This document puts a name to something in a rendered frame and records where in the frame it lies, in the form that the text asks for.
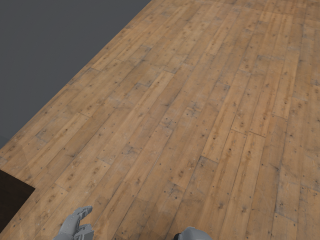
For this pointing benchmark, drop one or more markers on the cupboard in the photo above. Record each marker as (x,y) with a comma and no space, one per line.
(13,194)

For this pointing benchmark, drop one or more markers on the robot left hand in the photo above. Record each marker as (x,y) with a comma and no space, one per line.
(72,222)

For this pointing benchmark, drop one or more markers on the right robot thigh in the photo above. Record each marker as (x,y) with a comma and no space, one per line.
(194,234)

